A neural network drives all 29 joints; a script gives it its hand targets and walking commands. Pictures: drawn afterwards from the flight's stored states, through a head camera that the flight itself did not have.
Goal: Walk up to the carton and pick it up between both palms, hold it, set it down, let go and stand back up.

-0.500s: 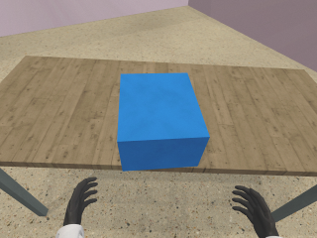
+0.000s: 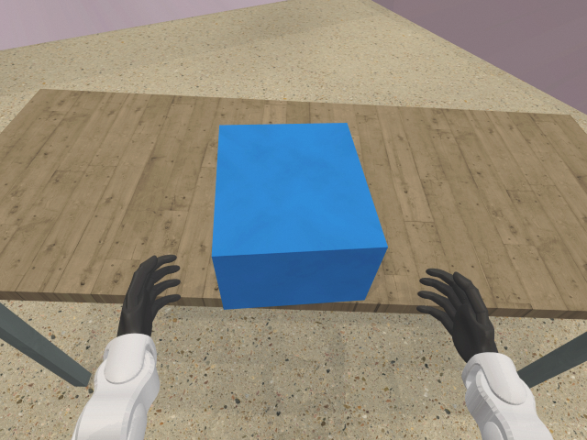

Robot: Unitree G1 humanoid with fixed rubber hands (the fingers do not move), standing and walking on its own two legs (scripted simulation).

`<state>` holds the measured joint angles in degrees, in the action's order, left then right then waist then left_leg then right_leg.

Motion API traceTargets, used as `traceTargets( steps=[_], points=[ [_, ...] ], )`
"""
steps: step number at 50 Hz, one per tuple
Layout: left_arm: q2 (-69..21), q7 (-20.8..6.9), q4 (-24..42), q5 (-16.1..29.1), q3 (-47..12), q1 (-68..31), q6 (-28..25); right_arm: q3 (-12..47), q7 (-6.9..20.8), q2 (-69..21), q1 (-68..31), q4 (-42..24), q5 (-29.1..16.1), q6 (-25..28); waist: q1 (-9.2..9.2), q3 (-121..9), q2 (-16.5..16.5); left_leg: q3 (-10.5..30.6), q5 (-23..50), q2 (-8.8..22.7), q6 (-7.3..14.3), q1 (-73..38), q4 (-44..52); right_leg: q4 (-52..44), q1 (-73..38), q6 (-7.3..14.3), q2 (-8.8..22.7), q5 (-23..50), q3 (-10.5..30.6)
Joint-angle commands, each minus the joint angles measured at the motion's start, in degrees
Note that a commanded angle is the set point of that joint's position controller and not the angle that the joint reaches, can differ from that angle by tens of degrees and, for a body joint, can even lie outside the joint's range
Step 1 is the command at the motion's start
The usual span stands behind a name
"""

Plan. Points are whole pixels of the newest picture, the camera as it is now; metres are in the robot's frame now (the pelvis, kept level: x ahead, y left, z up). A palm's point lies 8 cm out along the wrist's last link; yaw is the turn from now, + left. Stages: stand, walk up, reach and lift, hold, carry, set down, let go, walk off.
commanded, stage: reach and lift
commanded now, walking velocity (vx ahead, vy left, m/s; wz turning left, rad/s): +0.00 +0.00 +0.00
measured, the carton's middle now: (289, 209) +0.47 +0.06 +0.00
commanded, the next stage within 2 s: none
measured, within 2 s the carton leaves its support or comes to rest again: neither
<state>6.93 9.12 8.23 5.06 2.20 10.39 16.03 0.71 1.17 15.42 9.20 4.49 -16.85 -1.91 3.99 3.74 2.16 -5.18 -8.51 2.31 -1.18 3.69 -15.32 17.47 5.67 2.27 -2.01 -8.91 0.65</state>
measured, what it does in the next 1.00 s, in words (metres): stands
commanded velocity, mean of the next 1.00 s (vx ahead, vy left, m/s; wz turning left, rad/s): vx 0.00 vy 0.00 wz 0.00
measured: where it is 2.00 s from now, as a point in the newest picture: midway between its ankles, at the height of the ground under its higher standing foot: outside the picture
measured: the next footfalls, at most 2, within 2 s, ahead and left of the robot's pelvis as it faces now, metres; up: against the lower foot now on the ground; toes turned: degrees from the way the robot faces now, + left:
none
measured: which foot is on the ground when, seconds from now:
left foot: down 0.00-1.00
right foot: down 0.00-1.00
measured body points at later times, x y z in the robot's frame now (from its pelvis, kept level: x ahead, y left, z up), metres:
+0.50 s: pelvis +0.01 +0.00 +0.00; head +0.02 +0.00 +0.45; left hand +0.29 +0.24 +0.09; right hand +0.34 -0.18 +0.08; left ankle +0.00 +0.13 -0.75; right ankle +0.01 -0.09 -0.75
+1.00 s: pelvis +0.00 +0.00 +0.00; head +0.02 +0.00 +0.45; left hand +0.35 +0.25 +0.12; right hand +0.42 -0.16 +0.12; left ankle +0.00 +0.13 -0.75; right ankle +0.01 -0.09 -0.75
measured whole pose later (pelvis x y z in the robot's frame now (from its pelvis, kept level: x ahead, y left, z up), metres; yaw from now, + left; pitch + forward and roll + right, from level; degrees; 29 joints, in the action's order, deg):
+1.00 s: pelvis +0.00 +0.00 +0.00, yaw +1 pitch +2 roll +0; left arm 10.9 5.9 -7.8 6.5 12.3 -27.7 36.7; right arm 4.5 -1.9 21.9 -34.8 29.8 -23.1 -17.0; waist 4.3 0.0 0.7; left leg -3.8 -9.2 2.8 -1.3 11.6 -18.5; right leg 18.4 12.1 2.2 -2.4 -8.7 -0.6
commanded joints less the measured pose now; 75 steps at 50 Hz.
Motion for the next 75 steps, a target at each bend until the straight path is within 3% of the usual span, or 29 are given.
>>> traceTargets(
  steps=[1,8,17,30,39,63,70,75],
  points=[
    [3.3,-1.2,11.3,-0.2,3.3,-6.3,0.4,-2.6,-1.2,7.6,-8.8,-10.0,-1.2,1.1,-0.12,-9.6,-1.1,1.4,16.8,-2.7,-0.2,-9.1,-1.7,-4.2,2.1,0.0,-0.5,6.8,1.8],
    [4.1,-3.0,13.8,0.9,5.2,-8.9,3.4,-2.3,-2.4,9.3,-13.3,-11.3,-2.6,-0.5,-0.53,-11.6,-1.3,1.9,22.7,-2.7,-0.6,-10.7,-2.9,-4.2,1.4,-0.1,-1.2,11.7,1.4],
    [4.9,-3.5,13.2,1.5,7.4,-17.7,8.4,-2.1,-3.1,10.6,-23.5,-8.8,-3.8,-4.2,-0.61,-13.3,-1.2,1.9,19.5,-2.5,0.1,-9.1,-2.4,-4.2,1.6,-0.4,-0.9,10.4,1.6],
    [6.6,-3.4,5.4,1.2,10.6,-35.7,16.2,-0.9,-4.0,12.4,-43.9,1.0,-5.0,-10.0,0.08,-18.8,-0.7,1.5,12.2,-2.4,1.5,-4.1,-1.8,-2.0,0.5,-1.7,-0.6,9.4,1.8],
    [8.6,-3.2,-1.5,1.0,11.5,-47.1,18.4,-0.1,-3.6,13.6,-56.3,9.3,-5.7,-12.6,0.30,-22.9,-0.8,1.7,10.9,-2.5,1.5,-1.2,-2.6,-0.4,-0.3,-2.5,-0.7,11.0,1.3],
    [12.7,-3.4,-20.0,1.6,9.6,-68.1,15.0,1.4,-2.3,16.5,-79.9,31.7,-7.4,-11.0,1.33,-32.2,-1.6,3.1,18.6,-2.4,-0.6,0.7,-6.4,1.7,-2.1,-3.9,-1.6,20.4,-1.1],
    [10.7,-4.3,-26.5,-0.4,9.4,-67.4,10.2,1.9,-2.3,14.6,-79.6,38.7,-6.1,-7.7,1.58,-31.9,-1.6,3.2,21.1,-2.5,-1.2,0.9,-6.9,1.4,-2.8,-4.1,-1.7,22.2,-1.5],
    [7.8,-5.1,-30.5,-3.2,9.6,-64.0,3.2,1.4,-2.0,12.1,-76.6,42.6,-3.1,-2.2,2.01,-30.7,-1.7,2.9,23.0,-2.6,-1.5,1.3,-7.0,1.0,-2.7,-4.2,-1.8,22.1,-1.8]
  ],
)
